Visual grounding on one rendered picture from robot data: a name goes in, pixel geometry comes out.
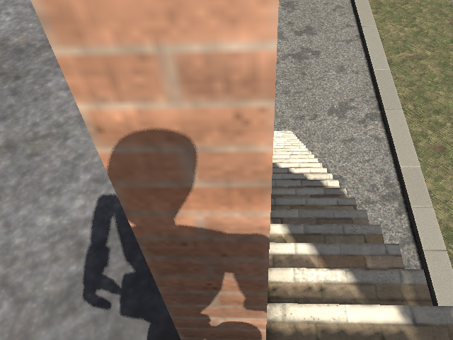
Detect stairs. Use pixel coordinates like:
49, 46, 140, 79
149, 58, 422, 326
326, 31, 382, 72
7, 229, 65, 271
266, 130, 453, 340

